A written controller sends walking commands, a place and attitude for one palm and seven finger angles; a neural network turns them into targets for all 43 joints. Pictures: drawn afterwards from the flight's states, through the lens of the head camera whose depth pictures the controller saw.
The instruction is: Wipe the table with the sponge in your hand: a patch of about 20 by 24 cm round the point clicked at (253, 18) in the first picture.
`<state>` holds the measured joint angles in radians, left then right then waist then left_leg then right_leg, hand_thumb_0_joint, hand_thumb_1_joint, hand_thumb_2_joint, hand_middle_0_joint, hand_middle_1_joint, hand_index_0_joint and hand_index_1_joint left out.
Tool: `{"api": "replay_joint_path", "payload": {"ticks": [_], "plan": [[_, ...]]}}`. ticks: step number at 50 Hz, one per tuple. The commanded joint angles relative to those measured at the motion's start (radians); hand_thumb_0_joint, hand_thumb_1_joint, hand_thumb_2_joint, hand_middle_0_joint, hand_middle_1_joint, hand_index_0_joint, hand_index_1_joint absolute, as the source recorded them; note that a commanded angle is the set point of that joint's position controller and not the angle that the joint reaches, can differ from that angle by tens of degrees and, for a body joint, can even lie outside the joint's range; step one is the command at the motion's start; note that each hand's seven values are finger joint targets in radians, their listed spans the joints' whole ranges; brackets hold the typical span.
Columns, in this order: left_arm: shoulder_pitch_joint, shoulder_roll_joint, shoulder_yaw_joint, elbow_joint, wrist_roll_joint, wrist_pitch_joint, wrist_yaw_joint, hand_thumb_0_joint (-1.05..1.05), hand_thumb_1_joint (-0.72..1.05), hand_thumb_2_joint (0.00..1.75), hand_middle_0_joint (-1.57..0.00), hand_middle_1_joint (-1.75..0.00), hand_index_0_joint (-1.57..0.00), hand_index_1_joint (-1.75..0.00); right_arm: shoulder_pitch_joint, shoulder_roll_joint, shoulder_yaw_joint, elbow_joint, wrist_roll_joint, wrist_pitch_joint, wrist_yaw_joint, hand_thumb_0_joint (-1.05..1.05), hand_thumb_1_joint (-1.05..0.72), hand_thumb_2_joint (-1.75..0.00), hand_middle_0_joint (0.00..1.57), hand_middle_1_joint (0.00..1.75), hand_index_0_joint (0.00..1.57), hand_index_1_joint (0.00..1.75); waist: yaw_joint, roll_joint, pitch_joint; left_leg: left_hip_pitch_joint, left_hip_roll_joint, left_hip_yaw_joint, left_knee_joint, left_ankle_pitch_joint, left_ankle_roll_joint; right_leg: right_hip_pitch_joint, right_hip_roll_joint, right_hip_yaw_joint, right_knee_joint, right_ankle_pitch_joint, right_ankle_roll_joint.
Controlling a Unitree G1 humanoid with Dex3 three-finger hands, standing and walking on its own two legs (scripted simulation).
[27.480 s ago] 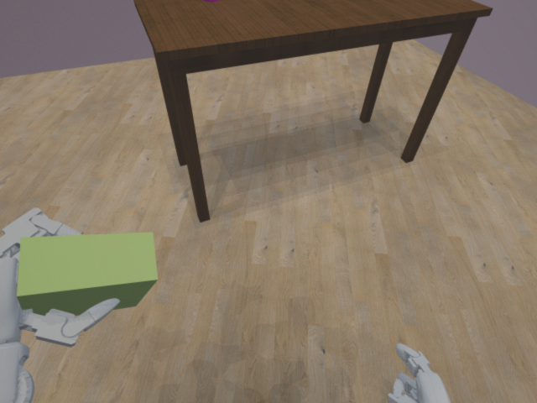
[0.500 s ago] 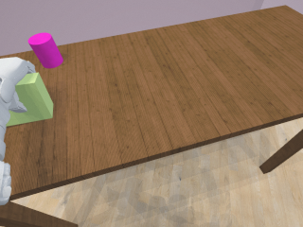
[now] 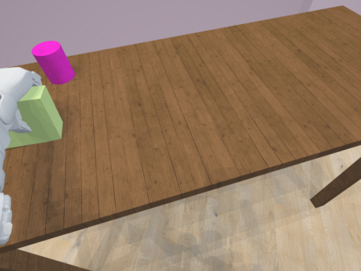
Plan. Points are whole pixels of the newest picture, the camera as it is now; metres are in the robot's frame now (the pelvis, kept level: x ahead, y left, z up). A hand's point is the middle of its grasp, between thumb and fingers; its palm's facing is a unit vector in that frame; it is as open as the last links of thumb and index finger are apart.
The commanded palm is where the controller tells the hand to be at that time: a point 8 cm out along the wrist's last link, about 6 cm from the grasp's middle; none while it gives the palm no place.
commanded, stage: slide across to the middle lane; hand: left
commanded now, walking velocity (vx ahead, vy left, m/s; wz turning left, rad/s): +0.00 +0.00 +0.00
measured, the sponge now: (26, 124) +0.39 +0.38 +0.10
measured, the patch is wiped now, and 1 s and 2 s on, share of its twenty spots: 0.35 0.40 0.55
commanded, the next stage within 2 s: wipe back along the middle lane in 0.86 s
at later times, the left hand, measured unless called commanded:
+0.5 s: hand (49, 94) +0.44 +0.32 +0.15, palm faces -0.04 +0.01 -1.00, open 9.6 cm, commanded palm +0.42 +0.31 +0.20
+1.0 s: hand (65, 89) +0.45 +0.28 +0.16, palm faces -0.07 +0.01 -1.00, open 9.6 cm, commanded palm +0.43 +0.28 +0.21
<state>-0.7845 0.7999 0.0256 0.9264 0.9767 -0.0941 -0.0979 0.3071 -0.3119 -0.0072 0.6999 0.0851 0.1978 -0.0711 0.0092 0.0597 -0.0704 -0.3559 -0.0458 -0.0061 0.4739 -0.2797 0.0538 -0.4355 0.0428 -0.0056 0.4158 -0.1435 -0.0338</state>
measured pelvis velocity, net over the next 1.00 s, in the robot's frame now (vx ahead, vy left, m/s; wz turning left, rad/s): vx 0.03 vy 0.01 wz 0.03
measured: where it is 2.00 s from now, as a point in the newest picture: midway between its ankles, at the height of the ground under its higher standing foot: outside the picture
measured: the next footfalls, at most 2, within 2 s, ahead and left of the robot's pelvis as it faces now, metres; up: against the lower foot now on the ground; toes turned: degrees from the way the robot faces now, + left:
none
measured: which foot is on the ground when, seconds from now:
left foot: down 0.00-1.00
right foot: down 0.00-1.00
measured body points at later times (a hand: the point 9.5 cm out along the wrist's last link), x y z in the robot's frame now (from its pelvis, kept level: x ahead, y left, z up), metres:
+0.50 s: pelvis +0.03 +0.02 +0.01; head +0.06 +0.00 +0.46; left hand +0.44 +0.31 +0.21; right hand +0.18 -0.23 -0.12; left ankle -0.03 +0.09 -0.74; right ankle +0.03 -0.10 -0.74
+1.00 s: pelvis +0.03 +0.01 +0.01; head +0.06 -0.01 +0.46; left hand +0.45 +0.28 +0.21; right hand +0.18 -0.24 -0.12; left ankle -0.03 +0.09 -0.74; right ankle +0.03 -0.10 -0.74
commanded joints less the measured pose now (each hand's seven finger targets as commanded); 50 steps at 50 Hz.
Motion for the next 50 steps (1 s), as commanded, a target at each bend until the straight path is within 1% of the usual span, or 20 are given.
{"api": "replay_joint_path", "payload": {"ticks": [1, 3, 5, 6, 10, 12, 16, 20, 22, 23, 26, 29, 31, 32, 36, 37, 41, 42, 48, 50], "plan": [[-0.31, 0.128, -0.014, -0.194, -0.024, 0.003, 0.026, 0.0, 0.1, 1.3, -1.2, -1.6, -1.2, -1.6, -0.034, -0.145, -0.046, -0.106, 0.001, -0.033, -0.009, 0.0, -0.9, -0.9, 0.2, 0.3, 0.2, 0.3, -0.026, -0.022, -0.223, 0.073, 0.017, -0.025, -0.083, 0.235, -0.009, 0.212, -0.013, 0.021, -0.055, 0.075, -0.046], [-0.35, 0.091, -0.046, -0.196, -0.033, 0.025, 0.031, 0.0, 0.1, 1.3, -1.2, -1.6, -1.2, -1.6, -0.036, -0.141, -0.045, -0.089, -0.001, -0.037, -0.008, 0.0, -0.9, -0.9, 0.2, 0.3, 0.2, 0.3, -0.044, -0.033, -0.194, 0.101, 0.022, -0.025, -0.086, 0.227, -0.01, 0.192, -0.012, 0.014, -0.065, 0.058, -0.041], [-0.351, 0.078, -0.053, -0.229, -0.043, 0.042, 0.029, 0.0, 0.1, 1.3, -1.2, -1.6, -1.2, -1.6, -0.051, -0.137, -0.043, -0.095, 0.0, -0.042, -0.007, 0.0, -0.9, -0.9, 0.2, 0.3, 0.2, 0.3, -0.036, -0.037, -0.203, 0.117, 0.02, -0.028, -0.101, 0.234, -0.014, 0.222, -0.014, 0.01, -0.074, 0.061, -0.041], [-0.366, 0.103, -0.031, -0.259, -0.048, 0.043, 0.026, 0.0, 0.1, 1.3, -1.2, -1.6, -1.2, -1.6, -0.063, -0.139, -0.04, -0.104, 0.002, -0.05, -0.01, 0.0, -0.9, -0.9, 0.2, 0.3, 0.2, 0.3, -0.03, -0.022, -0.229, 0.134, 0.019, -0.032, -0.107, 0.265, -0.014, 0.24, -0.014, 0.016, -0.077, 0.088, -0.047], [-0.375, 0.054, -0.071, -0.263, -0.05, 0.083, 0.015, 0.0, 0.1, 1.3, -1.2, -1.6, -1.2, -1.6, -0.076, -0.132, -0.035, -0.093, -0.002, -0.052, -0.007, 0.0, -0.9, -0.9, 0.2, 0.3, 0.2, 0.3, -0.036, -0.036, -0.209, 0.166, 0.02, -0.031, -0.116, 0.309, -0.028, 0.254, -0.016, -0.001, -0.085, 0.112, -0.046], [-0.415, 0.053, -0.079, -0.3, -0.045, 0.092, 0.008, 0.0, 0.1, 1.3, -1.2, -1.6, -1.2, -1.6, -0.085, -0.132, -0.029, -0.099, -0.002, -0.061, -0.007, 0.0, -0.9, -0.9, 0.2, 0.3, 0.2, 0.3, -0.039, -0.021, -0.239, 0.195, 0.022, -0.037, -0.118, 0.362, -0.036, 0.264, -0.017, -0.003, -0.081, 0.14, -0.051], [-0.396, 0.058, -0.062, -0.408, -0.042, 0.121, 0.008, 0.0, 0.1, 1.3, -1.2, -1.6, -1.2, -1.6, -0.122, -0.127, -0.026, -0.126, -0.005, -0.068, 0.0, 0.0, -0.9, -0.9, 0.2, 0.3, 0.2, 0.3, -0.013, 0.026, -0.298, 0.251, 0.025, -0.045, -0.113, 0.505, -0.055, 0.313, -0.017, -0.002, -0.077, 0.225, -0.062], [-0.355, 0.007, -0.085, -0.425, -0.05, 0.18, 0.01, 0.0, 0.1, 1.3, -1.2, -1.6, -1.2, -1.6, -0.143, -0.128, -0.023, -0.116, -0.009, -0.059, 0.012, 0.0, -0.9, -0.9, 0.2, 0.3, 0.2, 0.3, -0.007, -0.002, -0.287, 0.268, 0.034, -0.047, -0.107, 0.606, -0.072, 0.329, -0.021, -0.016, -0.069, 0.273, -0.056], [-0.335, 0.023, -0.059, -0.483, -0.051, 0.201, 0.018, 0.0, 0.1, 1.3, -1.2, -1.6, -1.2, -1.6, -0.165, -0.126, -0.02, -0.131, -0.01, -0.066, 0.017, 0.0, -0.9, -0.9, 0.2, 0.3, 0.2, 0.3, 0.008, -0.001, -0.326, 0.28, 0.037, -0.046, -0.105, 0.662, -0.074, 0.365, -0.025, -0.012, -0.06, 0.308, -0.057], [-0.319, 0.053, -0.031, -0.461, -0.044, 0.22, 0.027, 0.0, 0.1, 1.3, -1.2, -1.6, -1.2, -1.6, -0.165, -0.13, -0.018, -0.124, -0.014, -0.062, 0.018, 0.0, -0.9, -0.9, 0.2, 0.3, 0.2, 0.3, 0.015, -0.01, -0.315, 0.267, 0.037, -0.048, -0.11, 0.667, -0.077, 0.377, -0.024, -0.014, -0.06, 0.317, -0.059], [-0.333, 0.021, -0.056, -0.483, -0.03, 0.271, 0.033, 0.0, 0.1, 1.3, -1.2, -1.6, -1.2, -1.6, -0.199, -0.127, -0.005, -0.137, -0.007, -0.062, 0.026, 0.0, -0.9, -0.9, 0.2, 0.3, 0.2, 0.3, 0.016, -0.014, -0.294, 0.244, 0.038, -0.046, -0.118, 0.669, -0.079, 0.378, -0.023, -0.011, -0.062, 0.33, -0.065], [-0.352, -0.029, -0.108, -0.484, -0.017, 0.315, 0.037, 0.0, 0.1, 1.3, -1.2, -1.6, -1.2, -1.6, -0.191, -0.128, -0.01, -0.122, -0.014, -0.065, 0.028, 0.0, -0.9, -0.9, 0.2, 0.3, 0.2, 0.3, 0.006, -0.028, -0.323, 0.273, 0.036, -0.045, -0.11, 0.686, -0.084, 0.378, -0.023, -0.017, -0.054, 0.331, -0.057], [-0.341, -0.026, -0.097, -0.516, -0.024, 0.332, 0.032, 0.0, 0.1, 1.3, -1.2, -1.6, -1.2, -1.6, -0.211, -0.126, -0.007, -0.139, -0.011, -0.071, 0.029, 0.0, -0.9, -0.9, 0.2, 0.3, 0.2, 0.3, 0.012, -0.011, -0.341, 0.277, 0.035, -0.045, -0.108, 0.685, -0.08, 0.391, -0.022, -0.009, -0.056, 0.343, -0.062], [-0.357, -0.055, -0.126, -0.519, -0.025, 0.338, 0.029, 0.0, 0.1, 1.3, -1.2, -1.6, -1.2, -1.6, -0.204, -0.124, -0.009, -0.129, -0.014, -0.074, 0.027, 0.0, -0.9, -0.9, 0.2, 0.3, 0.2, 0.3, 0.0, -0.029, -0.354, 0.29, 0.034, -0.04, -0.106, 0.675, -0.076, 0.394, -0.026, -0.014, -0.051, 0.341, -0.056], [-0.412, -0.046, -0.132, -0.473, -0.03, 0.365, 0.008, 0.0, 0.1, 1.3, -1.2, -1.6, -1.2, -1.6, -0.217, -0.124, 0.001, -0.127, -0.004, -0.079, 0.015, 0.0, -0.9, -0.9, 0.2, 0.3, 0.2, 0.3, -0.014, -0.06, -0.301, 0.258, 0.03, -0.037, -0.125, 0.554, -0.06, 0.379, -0.025, -0.01, -0.067, 0.303, -0.058], [-0.45, -0.106, -0.194, -0.48, -0.03, 0.362, 0.002, 0.0, 0.1, 1.3, -1.2, -1.6, -1.2, -1.6, -0.203, -0.12, 0.002, -0.117, -0.006, -0.087, 0.012, 0.0, -0.9, -0.9, 0.2, 0.3, 0.2, 0.3, -0.031, -0.044, -0.308, 0.272, 0.026, -0.037, -0.12, 0.567, -0.064, 0.369, -0.028, -0.019, -0.057, 0.302, -0.055], [-0.426, -0.058, -0.148, -0.477, -0.018, 0.352, -0.01, 0.0, 0.1, 1.3, -1.2, -1.6, -1.2, -1.6, -0.204, -0.122, 0.003, -0.128, -0.008, -0.091, 0.01, 0.0, -0.9, -0.9, 0.2, 0.3, 0.2, 0.3, -0.011, -0.009, -0.32, 0.285, 0.029, -0.047, -0.113, 0.587, -0.065, 0.368, -0.023, -0.009, -0.058, 0.297, -0.064], [-0.424, -0.08, -0.167, -0.467, -0.022, 0.349, -0.011, 0.0, 0.1, 1.3, -1.2, -1.6, -1.2, -1.6, -0.194, -0.119, 0.003, -0.122, -0.012, -0.092, 0.01, 0.0, -0.9, -0.9, 0.2, 0.3, 0.2, 0.3, -0.014, -0.035, -0.32, 0.279, 0.027, -0.041, -0.112, 0.587, -0.062, 0.383, -0.028, -0.017, -0.05, 0.309, -0.059], [-0.441, -0.015, -0.112, -0.406, -0.013, 0.337, -0.001, 0.0, 0.1, 1.3, -1.2, -1.6, -1.2, -1.6, -0.181, -0.123, 0.003, -0.107, -0.013, -0.087, 0.001, 0.0, -0.9, -0.9, 0.2, 0.3, 0.2, 0.3, -0.009, -0.065, -0.297, 0.233, 0.022, -0.029, -0.128, 0.512, -0.055, 0.407, -0.03, -0.011, -0.057, 0.311, -0.057], [-0.356, 0.001, -0.087, -0.434, -0.013, 0.33, 0.004, 0.0, 0.1, 1.3, -1.2, -1.6, -1.2, -1.6, -0.191, -0.123, 0.003, -0.123, -0.016, -0.083, 0.007, 0.0, -0.9, -0.9, 0.2, 0.3, 0.2, 0.3, 0.019, -0.045, -0.316, 0.225, 0.019, -0.027, -0.128, 0.54, -0.057, 0.444, -0.031, -0.006, -0.052, 0.342, -0.059]]}}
